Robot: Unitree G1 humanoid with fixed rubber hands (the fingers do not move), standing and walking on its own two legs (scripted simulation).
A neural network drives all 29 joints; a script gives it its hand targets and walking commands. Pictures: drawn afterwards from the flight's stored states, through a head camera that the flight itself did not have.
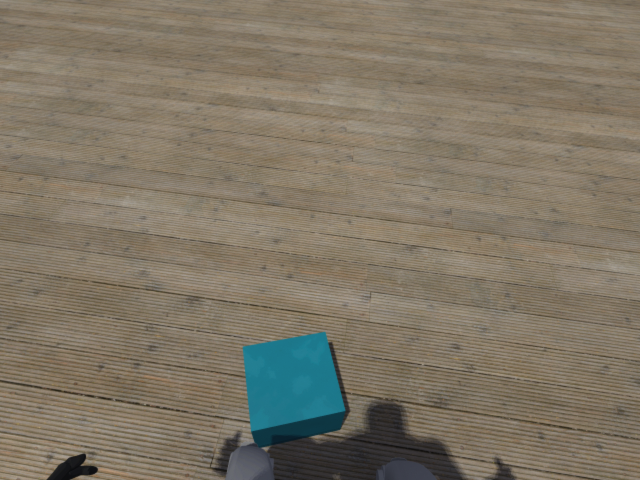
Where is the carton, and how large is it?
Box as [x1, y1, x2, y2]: [243, 332, 344, 447]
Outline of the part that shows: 325,332 243,346 251,432 254,441 259,447 328,432 340,428 344,414 344,407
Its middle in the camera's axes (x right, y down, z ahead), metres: -0.07 +0.40 +1.07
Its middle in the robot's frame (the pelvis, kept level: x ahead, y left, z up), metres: +0.47 +0.08 -0.61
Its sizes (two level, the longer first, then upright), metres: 0.234 0.222 0.164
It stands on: the floor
